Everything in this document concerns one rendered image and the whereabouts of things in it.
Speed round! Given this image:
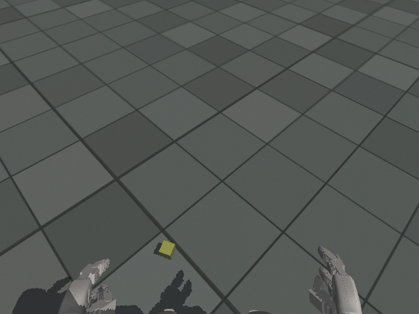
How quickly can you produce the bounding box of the left robot hand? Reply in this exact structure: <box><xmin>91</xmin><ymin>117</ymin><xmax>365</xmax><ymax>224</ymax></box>
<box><xmin>58</xmin><ymin>258</ymin><xmax>117</xmax><ymax>314</ymax></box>

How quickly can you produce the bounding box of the right robot hand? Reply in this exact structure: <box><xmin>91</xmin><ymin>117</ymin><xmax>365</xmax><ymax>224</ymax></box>
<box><xmin>309</xmin><ymin>246</ymin><xmax>362</xmax><ymax>314</ymax></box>

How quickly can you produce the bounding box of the cube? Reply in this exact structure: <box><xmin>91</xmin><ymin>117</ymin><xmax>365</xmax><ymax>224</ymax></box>
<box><xmin>159</xmin><ymin>240</ymin><xmax>176</xmax><ymax>260</ymax></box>

